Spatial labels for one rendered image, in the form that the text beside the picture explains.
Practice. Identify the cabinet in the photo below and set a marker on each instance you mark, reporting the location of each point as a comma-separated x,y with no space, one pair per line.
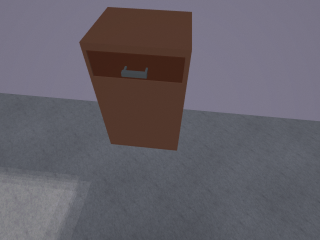
137,112

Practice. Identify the drawer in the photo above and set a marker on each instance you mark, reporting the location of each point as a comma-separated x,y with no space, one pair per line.
160,68

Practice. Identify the handle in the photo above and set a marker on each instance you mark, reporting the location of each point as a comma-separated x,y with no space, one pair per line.
134,74

